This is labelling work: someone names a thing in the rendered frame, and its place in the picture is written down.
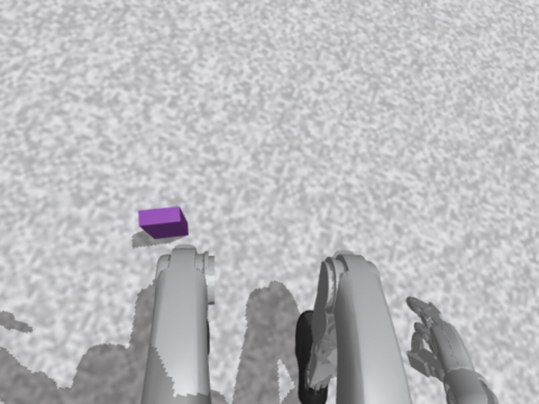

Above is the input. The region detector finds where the carton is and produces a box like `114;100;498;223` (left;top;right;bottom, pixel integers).
138;206;189;239

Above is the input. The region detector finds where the right robot arm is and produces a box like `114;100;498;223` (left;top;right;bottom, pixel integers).
443;369;499;404

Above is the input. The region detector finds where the right robot hand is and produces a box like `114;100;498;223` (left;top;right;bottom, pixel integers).
406;297;476;382

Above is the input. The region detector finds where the right robot foot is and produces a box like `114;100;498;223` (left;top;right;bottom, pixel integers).
296;311;328;404

